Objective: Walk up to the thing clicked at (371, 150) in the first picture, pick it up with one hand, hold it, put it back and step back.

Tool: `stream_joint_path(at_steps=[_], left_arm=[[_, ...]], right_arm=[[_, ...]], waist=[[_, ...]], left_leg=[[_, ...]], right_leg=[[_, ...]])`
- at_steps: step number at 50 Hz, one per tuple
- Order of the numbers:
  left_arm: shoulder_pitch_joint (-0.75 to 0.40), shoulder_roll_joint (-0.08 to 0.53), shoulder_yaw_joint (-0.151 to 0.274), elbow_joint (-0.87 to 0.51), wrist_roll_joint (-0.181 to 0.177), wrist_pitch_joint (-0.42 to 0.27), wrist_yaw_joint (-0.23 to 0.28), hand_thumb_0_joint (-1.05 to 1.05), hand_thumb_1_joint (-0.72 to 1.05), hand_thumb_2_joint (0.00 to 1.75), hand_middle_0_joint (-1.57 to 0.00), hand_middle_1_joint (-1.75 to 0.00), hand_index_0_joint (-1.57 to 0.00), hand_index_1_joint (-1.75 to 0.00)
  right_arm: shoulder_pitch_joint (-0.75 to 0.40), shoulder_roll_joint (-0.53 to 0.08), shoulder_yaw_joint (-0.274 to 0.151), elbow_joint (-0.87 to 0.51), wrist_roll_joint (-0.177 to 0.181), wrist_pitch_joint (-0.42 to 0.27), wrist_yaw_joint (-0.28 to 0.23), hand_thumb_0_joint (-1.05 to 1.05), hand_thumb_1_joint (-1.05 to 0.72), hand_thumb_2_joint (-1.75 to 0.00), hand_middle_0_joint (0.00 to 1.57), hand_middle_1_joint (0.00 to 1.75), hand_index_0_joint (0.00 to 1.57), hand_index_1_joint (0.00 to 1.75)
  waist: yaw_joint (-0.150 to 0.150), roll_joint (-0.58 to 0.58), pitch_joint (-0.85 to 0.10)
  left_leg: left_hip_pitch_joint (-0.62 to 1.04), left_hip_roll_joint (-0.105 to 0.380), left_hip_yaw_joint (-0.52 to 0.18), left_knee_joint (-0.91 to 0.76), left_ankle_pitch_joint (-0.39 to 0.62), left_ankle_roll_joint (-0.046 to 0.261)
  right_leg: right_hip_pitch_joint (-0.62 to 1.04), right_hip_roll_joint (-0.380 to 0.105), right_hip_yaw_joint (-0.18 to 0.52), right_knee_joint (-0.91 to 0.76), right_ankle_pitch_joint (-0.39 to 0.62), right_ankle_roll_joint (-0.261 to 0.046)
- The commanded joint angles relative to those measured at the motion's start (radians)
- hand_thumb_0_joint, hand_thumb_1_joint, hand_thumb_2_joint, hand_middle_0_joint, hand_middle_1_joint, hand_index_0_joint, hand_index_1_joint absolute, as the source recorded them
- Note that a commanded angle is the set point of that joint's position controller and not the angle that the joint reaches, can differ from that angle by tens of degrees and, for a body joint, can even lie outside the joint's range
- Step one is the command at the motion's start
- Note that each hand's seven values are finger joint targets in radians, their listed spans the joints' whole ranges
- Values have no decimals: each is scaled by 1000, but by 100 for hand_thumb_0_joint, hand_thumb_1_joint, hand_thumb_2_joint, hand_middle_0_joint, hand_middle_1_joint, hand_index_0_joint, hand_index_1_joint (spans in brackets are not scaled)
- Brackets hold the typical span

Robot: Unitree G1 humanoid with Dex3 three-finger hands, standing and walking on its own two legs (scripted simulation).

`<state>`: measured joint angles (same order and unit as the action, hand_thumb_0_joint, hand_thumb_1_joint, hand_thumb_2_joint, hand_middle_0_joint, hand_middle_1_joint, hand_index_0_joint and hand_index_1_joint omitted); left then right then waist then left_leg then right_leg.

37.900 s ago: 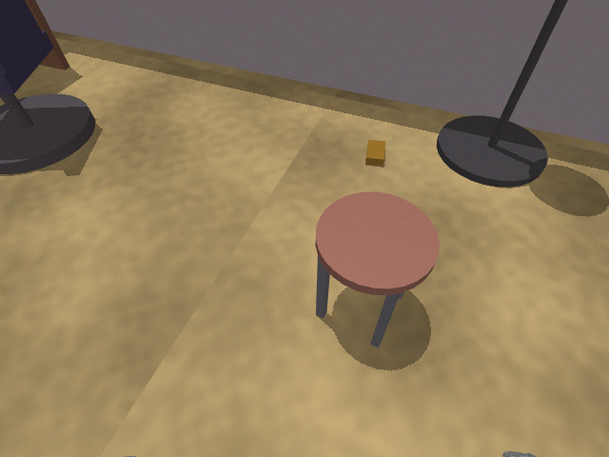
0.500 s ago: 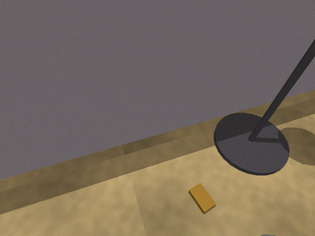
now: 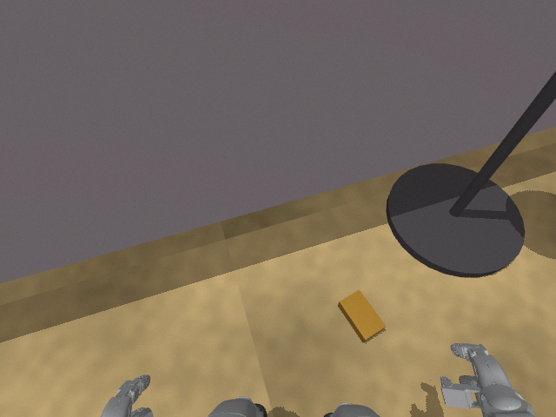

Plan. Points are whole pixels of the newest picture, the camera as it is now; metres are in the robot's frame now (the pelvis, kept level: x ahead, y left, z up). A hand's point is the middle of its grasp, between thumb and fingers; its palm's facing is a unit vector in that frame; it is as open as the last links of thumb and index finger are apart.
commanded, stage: rise first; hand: right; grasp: from above
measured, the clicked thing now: (361, 315) +0.44 -0.26 -0.74
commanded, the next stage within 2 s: none
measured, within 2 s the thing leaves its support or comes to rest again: neither
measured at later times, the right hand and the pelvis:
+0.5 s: hand (448, 400) +0.15 -0.28 -0.23, palm faces -0.09 +0.78 -0.62, open 14.2 cm; pelvis +0.01 -0.02 -0.07, yaw +0 degrees
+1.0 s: hand (419, 358) +0.25 -0.31 -0.40, palm faces -0.19 +0.34 -0.92, open 14.2 cm; pelvis -0.05 -0.01 -0.24, yaw +0 degrees
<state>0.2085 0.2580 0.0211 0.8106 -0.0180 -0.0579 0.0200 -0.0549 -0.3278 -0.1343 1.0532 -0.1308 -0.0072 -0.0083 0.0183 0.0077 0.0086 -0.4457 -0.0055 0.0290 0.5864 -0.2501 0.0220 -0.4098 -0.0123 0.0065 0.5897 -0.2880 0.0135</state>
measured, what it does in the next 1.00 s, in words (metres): lowers itself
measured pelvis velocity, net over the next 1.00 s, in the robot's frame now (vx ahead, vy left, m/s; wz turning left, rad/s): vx -0.05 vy -0.01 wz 0.00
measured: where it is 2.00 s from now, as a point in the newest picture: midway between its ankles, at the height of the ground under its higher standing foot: outside the picture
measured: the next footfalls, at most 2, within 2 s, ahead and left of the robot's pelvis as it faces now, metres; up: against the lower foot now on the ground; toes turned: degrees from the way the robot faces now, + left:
none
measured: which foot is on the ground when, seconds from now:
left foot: down 0.00-1.00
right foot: down 0.00-1.00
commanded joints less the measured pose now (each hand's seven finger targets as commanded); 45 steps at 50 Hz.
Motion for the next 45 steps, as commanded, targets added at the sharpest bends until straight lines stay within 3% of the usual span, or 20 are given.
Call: stream_joint_path(at_steps=[1, 4, 6, 8, 10, 13, 15, 20, 24, 27, 28, 32, 34, 35, 38, 41, 45], left_arm=[[15, 157, 61, -175, -1, -38, 0, 0, 94, 91, -20, -30, -20, -30], [1, 152, 65, -221, -2, -51, 0, 0, 95, 91, -20, -30, -20, -30], [7, 146, 67, -234, 2, -61, 1, 0, 94, 91, -20, -30, -20, -30], [14, 144, 69, -246, 8, -71, 2, 0, 93, 91, -20, -30, -20, -30], [17, 133, 65, -254, 11, -78, 3, 0, 91, 90, -20, -30, -20, -30], [27, 137, 67, -269, 15, -87, 3, 0, 86, 89, -20, -30, -20, -30], [27, 128, 64, -278, 14, -84, 4, 0, 82, 88, -20, -30, -20, -30], [12, 123, 69, -285, 19, -73, 16, 0, 79, 87, -20, -30, -20, -30], [1, 113, 66, -295, 25, -66, 28, 0, 78, 87, -20, -30, -20, -30], [-4, 110, 65, -297, 24, -68, 33, 0, 77, 86, -20, -30, -20, -30], [-11, 111, 62, -297, 25, -70, 32, 0, 77, 86, -20, -30, -20, -30], [-18, 117, 51, -274, 29, -85, 31, 0, 80, 87, -20, -30, -20, -30], [-33, 115, 44, -259, 33, -97, 25, 0, 83, 88, -20, -30, -20, -30], [-40, 117, 41, -251, 37, -104, 23, 0, 83, 88, -20, -30, -20, -30], [-57, 131, 36, -215, 44, -118, 16, 0, 87, 89, -20, -30, -20, -30], [-69, 142, 33, -171, 54, -134, -2, 0, 90, 90, -20, -30, -20, -30], [-54, 163, 32, -120, 71, -147, -31, 0, 90, 90, -20, -30, -20, -30]], right_arm=[[26, -148, -30, -140, -48, 54, -66, 0, 25, -108, 3, 109, 3, 109], [27, -126, -28, -175, -49, 99, -95, 0, 47, -106, 6, 108, 5, 109], [21, -110, -19, -202, -71, 112, -110, 0, 56, -105, 7, 107, 6, 109], [7, -128, -40, -230, -112, 120, -137, 0, 61, -106, 7, 105, 5, 107], [19, -112, -34, -266, -149, 128, -167, 0, 61, -107, 7, 102, 4, 106], [27, -120, -63, -354, -192, 152, -221, 0, 61, -107, 6, 102, 3, 106], [74, -85, -48, -380, -207, 186, -247, 0, 60, -108, 6, 101, 2, 105], [103, -43, -29, -484, -197, 256, -294, 0, 58, -107, 5, 103, 2, 107], [138, -35, -15, -517, -211, 300, -316, 0, 56, -105, 5, 103, 2, 106], [118, -36, -11, -492, -245, 310, -335, 0, 54, -103, 4, 104, 3, 106], [102, -31, -8, -478, -245, 312, -343, 0, 54, -103, 5, 103, 2, 106], [-25, -62, -17, -369, -329, 310, -392, 0, 54, -102, 4, 103, 3, 104], [-132, -38, 5, -293, -363, 304, -426, 0, 57, -103, 5, 102, 3, 104], [-163, -45, -4, -261, -375, 303, -448, 0, 57, -103, 6, 102, 3, 105], [-293, -82, -8, -202, -428, 305, -519, 0, 60, -103, 7, 101, 4, 104], [-403, -58, 23, -91, -467, 321, -589, 0, 60, -102, 7, 103, 6, 105], [-610, -131, -5, 11, -509, 364, -706, 0, 56, -100, 8, 105, 8, 105]], waist=[[-35, -35, -231], [-21, -9, -207], [-9, 25, -212], [-12, 27, -244], [-17, -11, -263], [-21, -63, -319], [-19, -76, -330], [-7, -76, -399], [-3, -44, -418], [1, -38, -417], [6, -42, -420], [5, -46, -412], [24, -38, -437], [20, -54, -451], [13, -64, -537], [29, -86, -613], [50, -92, -748]], left_leg=[[84, 4, -11, -14, 57, 0], [-11, -7, -4, 43, -10, 0], [-59, -8, -1, 85, -33, -1], [-91, -5, -7, 137, -37, -4], [-151, -5, -9, 195, -36, 2], [-209, -4, -10, 280, -17, 8], [-230, -3, -9, 310, -1, 10], [-276, -12, -1, 382, 54, 12], [-273, -10, -3, 404, 83, 12], [-313, -6, -4, 438, 68, 15], [-345, -8, 0, 461, 50, 20], [-478, 0, 7, 562, -1, 24], [-564, 0, 7, 630, -18, 22], [-601, 4, 6, 661, -25, 21], [-697, 5, 2, 751, -45, 20], [-809, 6, 8, 859, -44, 23], [-894, 4, 5, 947, -12, 12]], right_leg=[[-48, 45, -27, 8, 102, -17], [-102, 30, -15, 58, 48, -13], [-143, 25, -6, 101, 29, -14], [-187, 27, -8, 155, 20, -17], [-215, 24, -7, 200, 25, -12], [-232, 14, 8, 249, 49, -2], [-235, 11, 14, 265, 72, 3], [-244, 0, 40, 325, 160, 8], [-320, 13, 22, 395, 166, -5], [-368, 14, 22, 435, 137, -12], [-380, 9, 28, 445, 132, -8], [-509, 14, 25, 547, 81, -10], [-584, 16, 23, 609, 55, -6], [-629, 21, 17, 646, 42, -4], [-722, 27, 11, 735, 12, 2], [-801, 29, 21, 820, 12, 12], [-903, 31, 11, 952, -3, 8]])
